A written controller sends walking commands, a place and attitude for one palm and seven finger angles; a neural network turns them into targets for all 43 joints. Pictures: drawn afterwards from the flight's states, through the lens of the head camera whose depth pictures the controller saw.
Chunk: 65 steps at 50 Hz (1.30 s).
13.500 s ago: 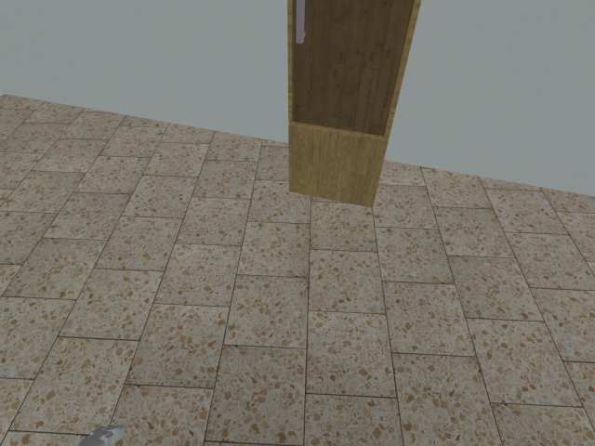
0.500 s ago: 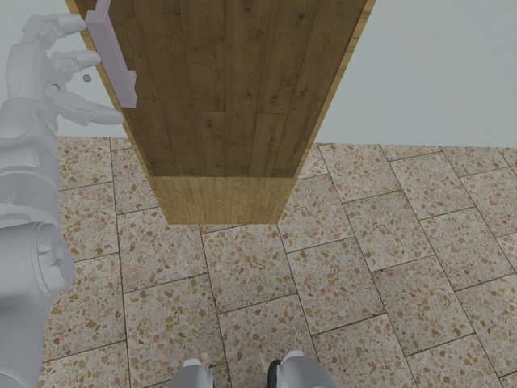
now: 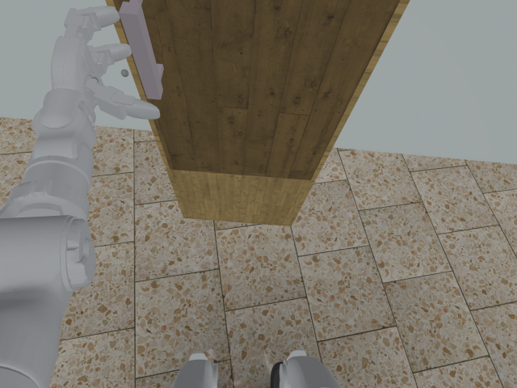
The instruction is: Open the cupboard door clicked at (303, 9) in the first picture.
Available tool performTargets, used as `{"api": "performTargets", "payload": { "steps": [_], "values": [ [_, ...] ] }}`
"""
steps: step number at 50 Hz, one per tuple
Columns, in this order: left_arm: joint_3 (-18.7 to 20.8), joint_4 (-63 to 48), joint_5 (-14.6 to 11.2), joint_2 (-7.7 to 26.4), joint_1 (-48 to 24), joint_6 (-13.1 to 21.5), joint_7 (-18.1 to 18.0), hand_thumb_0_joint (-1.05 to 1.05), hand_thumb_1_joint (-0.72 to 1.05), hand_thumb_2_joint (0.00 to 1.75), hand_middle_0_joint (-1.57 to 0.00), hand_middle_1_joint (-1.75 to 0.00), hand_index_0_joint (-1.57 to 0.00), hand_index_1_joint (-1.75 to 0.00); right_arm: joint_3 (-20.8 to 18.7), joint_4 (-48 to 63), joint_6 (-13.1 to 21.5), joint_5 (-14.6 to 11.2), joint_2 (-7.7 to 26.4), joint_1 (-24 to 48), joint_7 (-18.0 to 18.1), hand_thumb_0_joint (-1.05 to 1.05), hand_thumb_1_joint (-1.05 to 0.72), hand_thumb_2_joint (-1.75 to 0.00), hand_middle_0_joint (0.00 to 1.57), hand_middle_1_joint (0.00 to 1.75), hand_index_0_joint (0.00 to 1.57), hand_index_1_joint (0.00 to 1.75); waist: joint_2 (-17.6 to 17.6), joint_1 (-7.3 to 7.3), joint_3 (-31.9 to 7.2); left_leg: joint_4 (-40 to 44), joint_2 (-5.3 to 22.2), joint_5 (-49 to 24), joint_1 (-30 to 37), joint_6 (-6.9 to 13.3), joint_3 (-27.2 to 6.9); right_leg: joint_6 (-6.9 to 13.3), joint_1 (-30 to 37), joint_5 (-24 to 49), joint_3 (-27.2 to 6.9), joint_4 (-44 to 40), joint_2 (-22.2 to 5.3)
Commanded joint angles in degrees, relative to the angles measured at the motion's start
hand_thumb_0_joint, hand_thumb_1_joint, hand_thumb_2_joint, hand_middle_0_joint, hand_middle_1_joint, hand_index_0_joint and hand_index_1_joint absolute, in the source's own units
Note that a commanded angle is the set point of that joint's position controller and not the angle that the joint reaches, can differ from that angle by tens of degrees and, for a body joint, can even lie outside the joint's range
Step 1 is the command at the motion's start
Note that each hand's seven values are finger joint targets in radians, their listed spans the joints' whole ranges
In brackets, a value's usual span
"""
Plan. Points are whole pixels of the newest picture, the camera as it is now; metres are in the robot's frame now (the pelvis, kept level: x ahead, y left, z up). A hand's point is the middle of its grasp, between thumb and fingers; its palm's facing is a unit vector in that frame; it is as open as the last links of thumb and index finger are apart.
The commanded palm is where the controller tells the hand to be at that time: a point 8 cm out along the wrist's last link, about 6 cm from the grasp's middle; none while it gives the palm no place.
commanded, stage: slide the fingers in behind the handle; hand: left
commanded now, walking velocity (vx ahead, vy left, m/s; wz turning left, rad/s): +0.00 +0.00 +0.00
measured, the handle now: (147, 46) +0.59 +0.14 +0.11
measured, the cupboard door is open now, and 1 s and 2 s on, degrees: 1 1 1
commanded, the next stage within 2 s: move the hooked fingers beside the handle in 0.12 s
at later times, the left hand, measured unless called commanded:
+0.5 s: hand (124, 76) +0.53 +0.16 +0.11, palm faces -0.05 -1.00 -0.01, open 15.6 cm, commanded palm +0.52 +0.17 +0.11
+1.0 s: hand (119, 73) +0.54 +0.17 +0.11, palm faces -0.07 -1.00 -0.01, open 15.2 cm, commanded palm +0.53 +0.20 +0.11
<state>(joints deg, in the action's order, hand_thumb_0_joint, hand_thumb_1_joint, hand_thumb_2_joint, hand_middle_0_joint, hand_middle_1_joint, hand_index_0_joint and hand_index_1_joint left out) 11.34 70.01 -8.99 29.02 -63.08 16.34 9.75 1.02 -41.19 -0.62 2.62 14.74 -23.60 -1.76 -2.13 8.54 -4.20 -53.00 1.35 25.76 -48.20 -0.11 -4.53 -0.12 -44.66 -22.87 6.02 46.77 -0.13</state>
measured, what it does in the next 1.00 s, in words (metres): stands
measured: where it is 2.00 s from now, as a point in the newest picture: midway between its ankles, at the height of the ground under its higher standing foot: outside the picture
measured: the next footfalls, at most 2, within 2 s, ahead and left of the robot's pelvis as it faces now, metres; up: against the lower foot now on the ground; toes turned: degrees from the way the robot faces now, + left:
none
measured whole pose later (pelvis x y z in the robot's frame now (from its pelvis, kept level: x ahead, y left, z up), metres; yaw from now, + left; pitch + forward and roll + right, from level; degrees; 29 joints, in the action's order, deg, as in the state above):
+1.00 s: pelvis -0.01 +0.00 +0.00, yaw -2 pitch +21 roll -4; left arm 19.2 72.0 -6.5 34.5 -62.3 16.6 16.6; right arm 2.4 -39.0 -0.7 1.6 15.4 -24.6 0.1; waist -2.2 11.0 -4.1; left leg -53.7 2.2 25.7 -49.2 0.2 -2.7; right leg -0.6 -46.6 -22.0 3.3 47.4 1.0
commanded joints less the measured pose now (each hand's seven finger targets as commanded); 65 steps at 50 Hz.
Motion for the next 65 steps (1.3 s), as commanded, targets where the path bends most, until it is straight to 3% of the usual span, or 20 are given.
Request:
{"api": "performTargets", "payload": {
  "steps": [1,5,7,9,15,17,19,28,33,36,42,46,48,51,56,57,58,59,61,65],
  "values": [
    [-6.7,-16.1,2.1,-7.2,-34.3,5.3,7.1,0.0,-0.5,0.3,-0.3,-1.2,-0.3,-1.2,-3.7,0.7,0.9,-0.2,10.3,-12.0,0.3,0.0,-0.9,-0.9,0.2,0.3,0.2,0.3,-11.9,8.52,-30.3,2.8,0.3,-39.3,34.9,0.4,-1.9,1.4,-0.4,24.1,-1.3,-2.7,4.1],
    [-6.1,-17.4,1.4,-6.9,-33.0,5.7,7.8,0.0,-0.5,0.3,-0.3,-1.2,-0.3,-1.2,-3.6,1.5,1.4,-0.4,10.3,-11.6,0.5,0.0,-0.9,-0.9,0.2,0.3,0.2,0.3,-11.0,7.73,-31.6,3.0,0.0,-39.9,34.4,0.7,-1.6,1.6,2.0,25.8,-1.5,-2.5,4.1],
    [-5.8,-16.2,1.7,-6.0,-32.9,5.7,7.7,0.0,-0.5,0.3,-0.3,-1.2,-0.3,-1.2,-3.5,1.2,1.3,-0.5,10.4,-11.2,0.4,0.0,-0.9,-0.9,0.2,0.3,0.2,0.3,-10.7,7.67,-30.1,2.9,-0.1,-37.5,33.2,0.7,-1.2,1.5,1.5,25.1,-1.6,-2.7,4.1],
    [-5.3,-13.9,2.2,-5.2,-33.7,5.1,7.3,0.0,-0.5,0.3,-0.3,-1.2,-0.3,-1.2,-3.3,1.0,1.4,-0.7,10.5,-11.2,0.7,0.0,-0.9,-0.9,0.2,0.3,0.2,0.3,-7.3,8.8,-26.7,3.1,-0.5,-31.3,29.0,1.2,-0.6,1.4,2.0,24.3,-1.8,-3.2,4.0],
    [-1.7,-14.5,2.8,0.6,-33.7,5.9,7.7,0.0,-0.5,0.3,-0.3,-1.2,-0.3,-1.2,-3.1,1.6,1.6,-0.6,10.8,-11.6,1.2,0.0,-0.9,-0.9,0.2,0.3,0.2,0.3,-10.7,7.39,-30.4,2.5,-0.9,-32.8,28.6,1.4,-0.1,1.8,3.8,25.7,-2.7,-2.1,3.6],
    [-2.3,-15.2,2.8,0.1,-33.4,5.9,8.5,0.0,-0.5,0.3,-0.3,-1.2,-0.3,-1.2,-3.1,1.8,1.6,-0.8,10.5,-11.3,1.1,0.0,-0.9,-0.9,0.2,0.3,0.2,0.3,-12.0,7.21,-31.6,2.4,-0.5,-35.2,30.7,1.1,-0.2,1.6,3.0,26.0,-2.7,-2.1,3.7],
    [-1.8,-13.3,2.4,0.5,-32.0,5.4,9.1,0.0,-0.5,0.3,-0.3,-1.2,-0.3,-1.2,-3.0,2.0,1.5,-0.9,10.7,-11.0,1.2,0.0,-0.9,-0.9,0.2,0.3,0.2,0.3,-9.6,7.33,-29.7,2.5,-0.5,-32.2,28.8,1.3,0.1,1.6,3.4,25.2,-2.5,-2.5,3.8],
    [0.1,-14.1,2.3,3.3,-32.3,5.3,8.9,0.0,-0.5,0.3,-0.3,-1.2,-0.3,-1.2,-3.0,2.4,1.4,-1.1,11.2,-12.0,1.7,0.0,-0.9,-0.9,0.2,0.3,0.2,0.3,-8.9,7.2,-30.0,3.1,-0.2,-31.4,28.8,1.2,-0.3,1.4,3.0,23.4,-2.4,-2.8,3.9],
    [2.8,-14.0,2.5,7.2,-31.8,5.5,9.3,0.0,-0.5,0.3,-0.3,-1.2,-0.3,-1.2,-2.8,2.6,1.1,-1.2,11.3,-12.3,2.0,0.0,-0.9,-0.9,0.2,0.3,0.2,0.3,-9.3,6.47,-30.3,3.5,-0.1,-31.4,27.8,1.2,-0.2,1.5,4.3,23.7,-2.5,-2.7,3.9],
    [3.0,-15.6,2.4,7.6,-31.0,6.1,9.6,0.0,-0.5,0.3,-0.3,-1.2,-0.3,-1.2,-2.8,2.8,1.1,-1.2,11.1,-12.2,1.9,0.0,-0.9,-0.9,0.2,0.3,0.2,0.3,-12.5,5.75,-31.5,3.3,0.1,-34.7,30.4,0.8,-0.3,1.6,3.8,24.1,-2.5,-2.6,4.0],
    [4.1,-11.4,2.9,9.6,-31.5,4.9,9.2,0.0,-0.5,0.3,-0.3,-1.2,-0.3,-1.2,-2.4,3.0,0.6,-1.4,11.6,-12.3,2.2,0.0,-0.9,-0.9,0.2,0.3,0.2,0.3,-9.4,7.07,-25.8,4.0,0.0,-27.9,25.2,1.2,0.0,1.3,2.6,20.8,-2.5,-3.2,4.0],
    [6.3,-12.1,3.4,12.4,-30.3,5.4,9.5,0.0,-0.5,0.3,-0.3,-1.2,-0.3,-1.2,-2.5,3.4,0.6,-1.3,11.6,-13.0,2.4,0.0,-0.9,-0.9,0.2,0.3,0.2,0.3,-11.1,6.06,-30.0,3.6,0.2,-31.8,27.4,1.0,-0.2,1.4,3.6,22.6,-2.7,-2.5,3.9],
    [5.1,-12.8,3.1,10.6,-30.1,5.3,10.0,0.0,-0.5,0.3,-0.3,-1.2,-0.3,-1.2,-2.5,3.7,0.4,-1.2,11.4,-12.7,2.3,0.0,-0.9,-0.9,0.2,0.3,0.2,0.3,-11.2,6.32,-30.1,3.2,0.3,-31.9,27.8,1.0,0.1,1.3,3.1,22.7,-2.6,-2.6,3.9],
    [7.5,-10.7,3.0,14.1,-29.6,4.7,10.5,0.0,-0.5,0.3,-0.3,-1.2,-0.3,-1.2,-2.3,3.6,0.0,-1.4,11.9,-13.2,2.6,0.0,-0.9,-0.9,0.2,0.3,0.2,0.3,-9.2,6.32,-28.5,3.3,0.4,-30.7,25.8,1.1,0.0,1.3,3.3,22.2,-2.5,-2.6,4.1],
    [8.0,-12.1,3.4,15.7,-30.5,4.5,10.9,0.0,-0.5,0.3,-0.3,-1.2,-0.3,-1.2,-2.3,4.1,-0.2,-1.3,11.9,-13.4,2.7,0.0,-0.9,-0.9,0.2,0.3,0.2,0.3,-11.6,6.22,-30.2,3.1,0.4,-31.6,26.3,1.1,0.2,1.2,3.5,22.9,-2.8,-2.4,4.0],
    [9.1,-11.1,3.7,16.8,-28.9,4.4,10.9,0.0,-0.5,0.3,-0.3,-1.2,-0.3,-1.2,-2.3,4.1,-0.3,-1.3,12.0,-13.6,2.7,0.0,-0.9,-0.9,0.2,0.3,0.2,0.3,-11.3,5.71,-29.9,2.9,0.5,-32.5,26.3,1.0,0.1,1.4,3.2,22.9,-2.7,-2.3,4.0],
    [7.1,-10.2,3.6,14.6,-28.7,4.0,11.1,0.0,-0.5,0.3,-0.3,-1.2,-0.3,-1.2,-2.1,4.2,-0.5,-1.4,11.8,-13.3,2.6,0.0,-0.9,-0.9,0.2,0.3,0.2,0.3,-11.3,6.25,-28.4,3.0,0.5,-31.5,25.8,1.0,0.1,1.3,2.3,22.0,-2.6,-2.5,4.1],
    [9.0,-10.1,3.4,16.5,-28.8,3.7,11.1,0.0,-0.5,0.3,-0.3,-1.2,-0.3,-1.2,-2.2,4.1,-0.6,-1.4,12.0,-13.6,2.6,0.0,-0.9,-0.9,0.2,0.3,0.2,0.3,-9.7,6.31,-28.0,3.0,0.7,-31.0,25.1,1.2,0.2,1.2,3.1,22.4,-2.5,-2.7,4.1],
    [11.0,-12.6,3.3,19.4,-28.8,4.3,11.4,0.0,-0.5,0.3,-0.3,-1.2,-0.3,-1.2,-2.4,4.6,-0.8,-1.3,12.3,-14.0,2.8,0.0,-0.9,-0.9,0.2,0.3,0.2,0.3,-10.6,5.33,-32.0,3.0,0.6,-33.8,26.4,1.0,0.1,1.3,5.3,24.5,-2.8,-2.1,4.2],
    [10.7,-12.8,2.7,18.6,-26.9,4.1,12.3,0.0,-0.5,0.3,-0.3,-1.2,-0.3,-1.2,-2.3,5.2,-1.2,-1.4,11.9,-13.6,2.8,0.0,-0.9,-0.9,0.2,0.3,0.2,0.3,-10.8,5.31,-30.3,2.9,0.5,-34.2,25.6,1.3,0.8,1.3,5.9,25.9,-2.8,-2.4,4.3]
  ]
}}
